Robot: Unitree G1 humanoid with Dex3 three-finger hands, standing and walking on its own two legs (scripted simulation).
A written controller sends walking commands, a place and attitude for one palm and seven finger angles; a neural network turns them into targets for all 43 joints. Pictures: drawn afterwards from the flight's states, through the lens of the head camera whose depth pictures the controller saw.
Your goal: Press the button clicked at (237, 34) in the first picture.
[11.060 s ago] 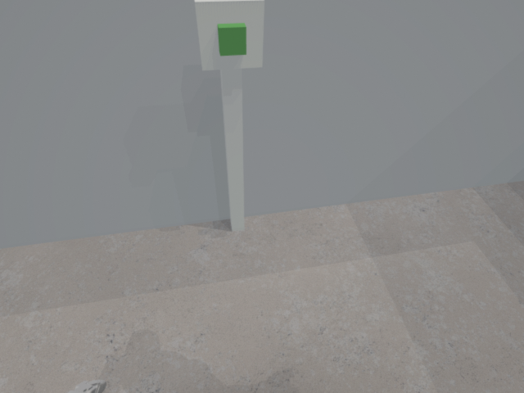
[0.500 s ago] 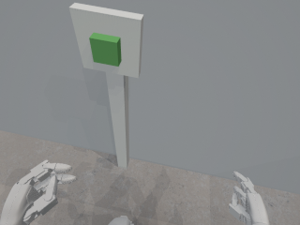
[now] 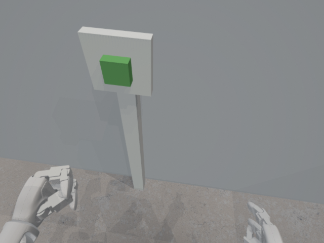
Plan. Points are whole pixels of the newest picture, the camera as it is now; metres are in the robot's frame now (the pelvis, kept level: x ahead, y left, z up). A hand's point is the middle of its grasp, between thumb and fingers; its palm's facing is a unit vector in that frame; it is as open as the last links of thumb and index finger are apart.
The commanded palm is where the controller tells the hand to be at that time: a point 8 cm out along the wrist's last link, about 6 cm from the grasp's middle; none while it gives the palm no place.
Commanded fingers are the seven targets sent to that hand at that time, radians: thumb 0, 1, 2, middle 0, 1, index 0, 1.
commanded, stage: raise the hand and make a fist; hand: left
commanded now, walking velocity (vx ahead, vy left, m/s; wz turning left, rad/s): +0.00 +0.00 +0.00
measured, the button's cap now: (117, 70) +0.49 +0.15 +0.17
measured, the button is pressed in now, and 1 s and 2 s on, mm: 0 0 0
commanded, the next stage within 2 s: aim a knuckle at the button in 0.98 s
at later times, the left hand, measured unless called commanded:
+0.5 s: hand (43, 165) +0.23 +0.24 +0.15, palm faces -0.01 -1.00 -0.09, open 3.1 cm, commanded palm +0.19 +0.28 +0.16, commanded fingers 0.00 0.90 0.90 -1.30 -1.50 -1.30 -1.50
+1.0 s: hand (63, 167) +0.22 +0.19 +0.16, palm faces -0.02 -1.00 -0.09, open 3.1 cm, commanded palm +0.19 +0.25 +0.17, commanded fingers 0.00 0.90 0.90 -1.30 -1.50 -1.30 -1.50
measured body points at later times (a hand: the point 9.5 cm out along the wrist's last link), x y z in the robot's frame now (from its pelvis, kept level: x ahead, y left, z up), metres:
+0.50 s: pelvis +0.00 +0.02 +0.02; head -0.02 +0.03 +0.47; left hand +0.22 +0.29 +0.15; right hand +0.18 -0.19 -0.03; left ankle +0.01 +0.06 -0.70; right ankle +0.00 -0.10 -0.70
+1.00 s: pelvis -0.01 -0.02 +0.03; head -0.04 -0.02 +0.48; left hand +0.21 +0.25 +0.17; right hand +0.18 -0.24 -0.03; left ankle +0.01 +0.06 -0.70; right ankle +0.00 -0.10 -0.70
